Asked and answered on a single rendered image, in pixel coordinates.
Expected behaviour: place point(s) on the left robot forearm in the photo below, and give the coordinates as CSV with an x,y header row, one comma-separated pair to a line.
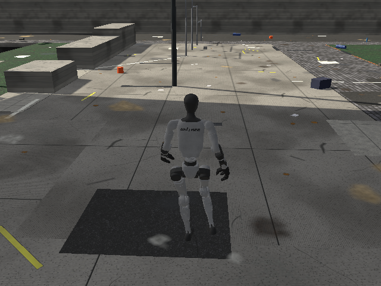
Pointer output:
x,y
163,153

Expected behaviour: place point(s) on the right robot upper arm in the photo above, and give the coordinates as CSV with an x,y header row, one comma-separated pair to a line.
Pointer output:
x,y
209,125

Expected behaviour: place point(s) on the left robot hand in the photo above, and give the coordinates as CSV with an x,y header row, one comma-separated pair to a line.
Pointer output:
x,y
169,156

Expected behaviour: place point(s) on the right robot forearm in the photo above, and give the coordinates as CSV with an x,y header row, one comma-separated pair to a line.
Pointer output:
x,y
221,159

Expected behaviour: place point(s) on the right robot hand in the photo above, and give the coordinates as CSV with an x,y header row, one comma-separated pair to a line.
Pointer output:
x,y
223,171

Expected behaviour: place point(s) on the robot left foot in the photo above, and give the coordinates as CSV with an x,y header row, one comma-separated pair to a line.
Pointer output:
x,y
189,236

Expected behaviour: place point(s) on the left robot upper arm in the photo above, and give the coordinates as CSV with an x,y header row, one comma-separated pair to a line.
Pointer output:
x,y
172,125

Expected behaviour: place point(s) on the right robot thigh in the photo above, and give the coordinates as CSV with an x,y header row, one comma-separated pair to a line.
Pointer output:
x,y
204,177

